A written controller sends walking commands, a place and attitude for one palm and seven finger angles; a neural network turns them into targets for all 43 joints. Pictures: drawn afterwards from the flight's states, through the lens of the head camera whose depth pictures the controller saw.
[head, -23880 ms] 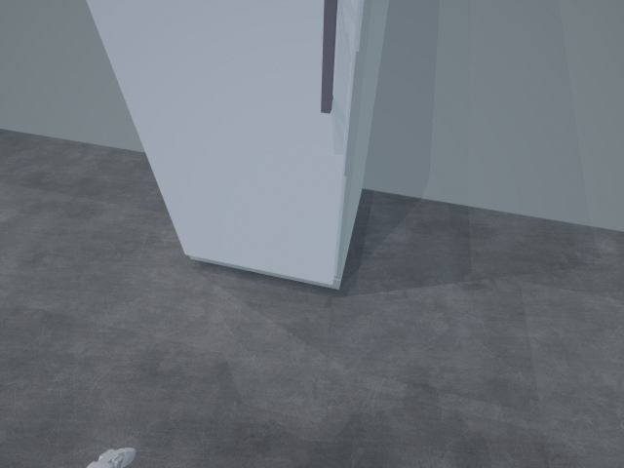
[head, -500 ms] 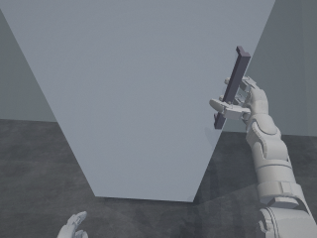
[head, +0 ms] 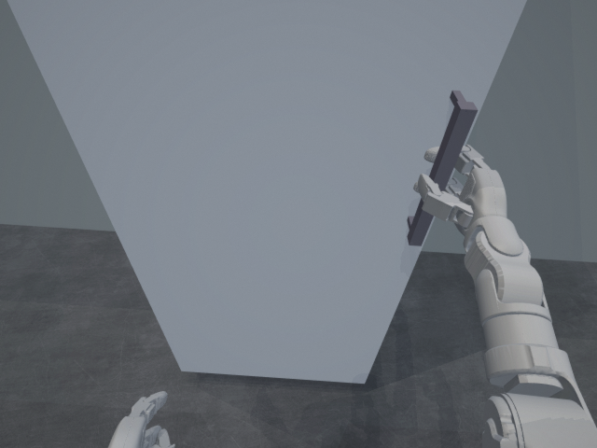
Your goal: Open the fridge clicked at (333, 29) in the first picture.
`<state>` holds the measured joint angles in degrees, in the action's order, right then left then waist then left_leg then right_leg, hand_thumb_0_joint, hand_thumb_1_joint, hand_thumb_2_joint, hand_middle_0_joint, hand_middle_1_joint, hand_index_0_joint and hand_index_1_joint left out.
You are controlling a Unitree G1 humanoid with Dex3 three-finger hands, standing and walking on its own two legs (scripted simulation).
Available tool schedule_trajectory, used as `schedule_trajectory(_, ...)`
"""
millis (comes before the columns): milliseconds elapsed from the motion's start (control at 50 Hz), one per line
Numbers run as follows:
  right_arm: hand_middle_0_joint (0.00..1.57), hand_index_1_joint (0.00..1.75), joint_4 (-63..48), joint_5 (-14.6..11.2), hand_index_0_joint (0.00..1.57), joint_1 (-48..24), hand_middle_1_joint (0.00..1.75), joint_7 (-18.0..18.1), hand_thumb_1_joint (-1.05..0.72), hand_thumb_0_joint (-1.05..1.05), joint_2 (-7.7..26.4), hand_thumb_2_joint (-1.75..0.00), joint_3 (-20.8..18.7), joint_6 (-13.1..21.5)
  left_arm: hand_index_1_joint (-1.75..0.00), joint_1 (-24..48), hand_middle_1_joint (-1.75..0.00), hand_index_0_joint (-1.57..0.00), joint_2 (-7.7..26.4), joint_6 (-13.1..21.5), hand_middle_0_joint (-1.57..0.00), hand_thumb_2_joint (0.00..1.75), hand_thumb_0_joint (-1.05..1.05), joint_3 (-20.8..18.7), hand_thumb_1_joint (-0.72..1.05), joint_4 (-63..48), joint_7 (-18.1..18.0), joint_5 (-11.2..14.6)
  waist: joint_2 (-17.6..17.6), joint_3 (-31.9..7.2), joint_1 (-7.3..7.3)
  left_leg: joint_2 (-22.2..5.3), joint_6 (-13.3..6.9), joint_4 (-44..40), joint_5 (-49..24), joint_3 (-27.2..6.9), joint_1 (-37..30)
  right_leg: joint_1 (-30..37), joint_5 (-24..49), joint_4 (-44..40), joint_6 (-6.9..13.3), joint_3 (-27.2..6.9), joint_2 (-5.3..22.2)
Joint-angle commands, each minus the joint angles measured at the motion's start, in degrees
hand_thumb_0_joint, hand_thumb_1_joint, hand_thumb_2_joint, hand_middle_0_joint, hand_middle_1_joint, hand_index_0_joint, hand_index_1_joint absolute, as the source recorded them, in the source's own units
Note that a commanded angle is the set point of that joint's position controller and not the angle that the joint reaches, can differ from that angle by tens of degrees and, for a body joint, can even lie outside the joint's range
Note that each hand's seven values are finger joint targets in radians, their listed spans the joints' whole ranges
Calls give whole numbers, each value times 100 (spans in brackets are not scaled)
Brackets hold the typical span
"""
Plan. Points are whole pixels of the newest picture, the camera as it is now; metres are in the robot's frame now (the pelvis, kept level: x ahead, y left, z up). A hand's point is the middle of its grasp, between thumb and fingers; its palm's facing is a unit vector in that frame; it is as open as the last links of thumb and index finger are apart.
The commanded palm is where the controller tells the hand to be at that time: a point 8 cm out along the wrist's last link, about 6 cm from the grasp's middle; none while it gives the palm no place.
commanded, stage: grip the handle and tug to test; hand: right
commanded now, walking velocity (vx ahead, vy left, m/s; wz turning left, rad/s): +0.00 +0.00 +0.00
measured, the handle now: (433, 176) +0.47 -0.15 +0.16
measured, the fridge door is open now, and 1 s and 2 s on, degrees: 0 5 35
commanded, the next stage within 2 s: pull the door a little, standing still in 0.48 s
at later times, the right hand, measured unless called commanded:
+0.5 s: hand (430, 199) +0.40 -0.13 +0.17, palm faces +0.01 +1.00 +0.02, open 6.2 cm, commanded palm +0.35 -0.19 +0.17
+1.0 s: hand (433, 221) +0.36 -0.13 +0.17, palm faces -0.01 +1.00 +0.00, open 6.4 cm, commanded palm +0.30 -0.18 +0.17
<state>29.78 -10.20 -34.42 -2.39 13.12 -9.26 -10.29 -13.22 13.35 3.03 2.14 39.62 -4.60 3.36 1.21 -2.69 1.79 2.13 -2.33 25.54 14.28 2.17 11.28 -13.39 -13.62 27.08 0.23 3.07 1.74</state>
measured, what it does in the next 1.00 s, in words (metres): shifts its weight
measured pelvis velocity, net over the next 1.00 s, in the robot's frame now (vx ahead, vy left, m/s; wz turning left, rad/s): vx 0.06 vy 0.00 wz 0.04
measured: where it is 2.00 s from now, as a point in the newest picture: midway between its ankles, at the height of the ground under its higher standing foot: outside the picture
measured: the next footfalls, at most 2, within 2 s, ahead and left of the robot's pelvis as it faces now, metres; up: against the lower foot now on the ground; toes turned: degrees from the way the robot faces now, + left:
none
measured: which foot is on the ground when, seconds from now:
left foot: down 0.00-1.00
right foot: down 0.00-1.00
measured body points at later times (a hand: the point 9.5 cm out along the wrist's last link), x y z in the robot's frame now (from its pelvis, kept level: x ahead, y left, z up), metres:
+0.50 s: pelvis +0.02 +0.00 +0.00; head +0.00 +0.01 +0.45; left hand +0.16 +0.25 -0.09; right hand +0.40 -0.18 +0.17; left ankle -0.01 +0.09 -0.74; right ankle +0.01 -0.12 -0.74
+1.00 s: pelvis +0.06 +0.00 +0.00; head +0.02 +0.01 +0.45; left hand +0.24 +0.22 -0.08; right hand +0.36 -0.18 +0.17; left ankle -0.01 +0.09 -0.74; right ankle +0.01 -0.12 -0.74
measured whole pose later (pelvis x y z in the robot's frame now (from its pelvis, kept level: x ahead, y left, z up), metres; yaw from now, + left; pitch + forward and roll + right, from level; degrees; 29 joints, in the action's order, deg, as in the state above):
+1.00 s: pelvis +0.06 +0.00 +0.00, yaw +2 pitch +1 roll +0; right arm -11.6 -11.2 -4.2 -2.1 9.2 -6.7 -21.6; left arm -10.1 12.2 -2.1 2.8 33.5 -2.4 2.6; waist 2.0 -6.5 -0.6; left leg 2.2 -2.1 23.9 17.6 0.2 6.5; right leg -7.4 -17.1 24.4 0.0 4.3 1.5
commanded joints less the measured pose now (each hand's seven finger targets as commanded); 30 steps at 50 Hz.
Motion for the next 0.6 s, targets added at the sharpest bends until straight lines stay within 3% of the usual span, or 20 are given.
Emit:
schedule_trajectory(0, 45, 140, -1411, -13, 45, -2517, 140, -8, -90, 0, 1078, -90, -335, 474, -30, 528, -30, -20, 745, 282, -20, 90, 0, -278, 90, -822, -43, 20, -203, -1539, -138, -58, 115, -337, -1719, -206, -351, 754, 1266, -141, 190, -190, -143)
schedule_trajectory(40, 45, 140, -1563, -23, 45, -2670, 140, -18, -90, 0, 939, -90, -181, 461, -30, 574, -30, -20, 707, 280, -20, 90, 0, -254, 90, -854, -41, 30, -120, -1566, -102, -64, 116, -338, -1757, -215, -360, 763, 1268, -157, 194, -187, -162)
schedule_trajectory(60, 45, 140, -1529, -30, 45, -2554, 140, -12, -90, 0, 952, -90, -233, 450, -30, 544, -30, -20, 715, 283, -20, 90, 0, -263, 90, -837, -46, 31, -250, -1578, -129, -45, 106, -326, -1767, -178, -386, 765, 1299, -162, 188, -202, -149)
schedule_trajectory(100, 45, 140, -1617, -42, 45, -2323, 140, -34, -90, 0, 979, -90, -270, 431, -30, 576, -30, -20, 741, 279, -20, 90, 0, -281, 90, -875, -39, 28, -161, -1638, -188, -44, 100, -316, -1846, -179, -466, 808, 1391, -173, 180, -188, -146)
schedule_trajectory(140, 45, 140, -1799, -46, 45, -2317, 140, -42, -90, 0, 794, -90, -114, 424, -30, 605, -30, -20, 704, 284, -20, 90, 0, -273, 90, -905, -30, 38, -146, -1658, -168, -48, 105, -314, -1928, -172, -457, 857, 1443, -176, 187, -179, -149)
schedule_trajectory(220, 45, 140, -1995, -68, 45, -1865, 140, -61, -90, 0, 1030, -90, -342, 356, -30, 665, -30, -20, 738, 261, -20, 90, 0, -276, 90, -963, -30, 35, -306, -1670, -283, -72, 124, -301, -2184, -196, -665, 799, 1550, -217, 202, -141, -153)
schedule_trajectory(280, 45, 140, -2423, -78, 45, -1461, 140, -99, -90, 0, 826, -90, -242, 316, -30, 718, -30, -20, 689, 267, -20, 90, 0, -289, 90, -1055, -1, 44, -148, -1828, -369, -58, 106, -242, -2513, -178, -815, 928, 1816, -196, 178, -89, -158)
schedule_trajectory(340, 45, 140, -2750, -106, 45, -838, 140, -97, -90, 0, 1051, -90, -517, 233, -30, 784, -30, -20, 709, 236, -20, 90, 0, -294, 90, -1125, 24, 36, -195, -1855, -490, -76, 117, -172, -2933, -173, -1005, 925, 2076, -174, 173, -56, -150)
schedule_trajectory(380, 45, 140, -3007, -124, 45, -688, 140, -129, -90, 0, 897, -90, -411, 164, -30, 838, -30, -20, 680, 216, -20, 90, 0, -283, 90, -1173, 38, 38, -227, -1773, -468, -86, 150, -177, -3112, -178, -1030, 918, 2086, -185, 172, -24, -160)
schedule_trajectory(440, 45, 140, -3494, -143, 45, -28, 140, -160, -90, 0, 994, -90, -577, 50, -30, 925, -30, -20, 676, 166, -20, 90, 0, -288, 90, -1282, 68, 39, -154, -1850, -582, -111, 158, -61, -3587, -166, -1234, 954, 2415, -163, 159, 9, -148)
schedule_trajectory(480, 45, 140, -3849, -141, 45, 129, 140, -168, -90, 0, 774, -90, -379, -49, -30, 955, -30, -20, 641, 148, -20, 90, 0, -284, 90, -1334, 90, 32, -52, -1911, -561, -111, 163, -24, -3880, -143, -1268, 1051, 2740, -112, 147, 11, -146)
schedule_trajectory(520, 45, 140, -4000, -128, 45, 422, 140, -140, -90, 0, 886, -90, -494, -179, -30, 949, -30, -20, 658, 91, -20, 90, 0, -297, 90, -1344, 98, 27, -18, -1885, -583, -124, 182, 9, -4114, -143, -1295, 1084, 2969, -82, 141, 21, -115)
schedule_trajectory(580, 45, 140, -4240, -91, 45, 145, 140, -86, -90, 0, 742, -90, -311, -358, -30, 961, -30, -20, 652, 38, -20, 90, 0, -287, 90, -1321, 93, 5, -121, -1807, -464, -115, 204, -1, -4250, -129, -1212, 1123, 3039, -45, 140, 7, -125)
